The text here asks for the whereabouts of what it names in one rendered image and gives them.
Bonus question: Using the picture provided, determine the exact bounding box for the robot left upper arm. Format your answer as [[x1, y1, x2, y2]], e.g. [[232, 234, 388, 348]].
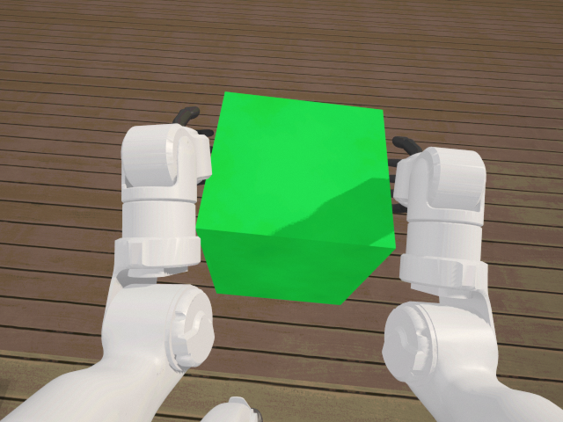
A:
[[0, 284, 215, 422]]

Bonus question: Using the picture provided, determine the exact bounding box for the robot right hand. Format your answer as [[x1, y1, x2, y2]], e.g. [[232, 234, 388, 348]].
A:
[[388, 136, 422, 213]]

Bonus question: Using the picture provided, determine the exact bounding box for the robot right forearm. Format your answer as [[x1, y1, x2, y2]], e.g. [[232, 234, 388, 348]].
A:
[[393, 147, 498, 365]]

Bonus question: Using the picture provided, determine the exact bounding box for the robot left forearm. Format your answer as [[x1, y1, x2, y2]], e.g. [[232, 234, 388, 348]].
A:
[[101, 123, 212, 345]]

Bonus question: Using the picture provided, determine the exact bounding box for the robot left hand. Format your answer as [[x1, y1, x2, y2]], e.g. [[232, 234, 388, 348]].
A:
[[172, 106, 214, 186]]

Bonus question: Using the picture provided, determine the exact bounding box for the robot left shin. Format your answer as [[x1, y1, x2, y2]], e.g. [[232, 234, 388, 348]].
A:
[[229, 397, 251, 409]]

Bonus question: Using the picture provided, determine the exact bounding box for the carton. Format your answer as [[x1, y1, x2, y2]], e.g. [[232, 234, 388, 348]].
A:
[[195, 91, 396, 305]]

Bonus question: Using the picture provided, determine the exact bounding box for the robot right upper arm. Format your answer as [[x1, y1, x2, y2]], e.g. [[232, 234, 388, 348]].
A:
[[382, 302, 563, 422]]

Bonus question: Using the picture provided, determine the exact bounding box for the robot left thigh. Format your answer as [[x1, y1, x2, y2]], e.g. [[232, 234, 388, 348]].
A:
[[201, 403, 258, 422]]

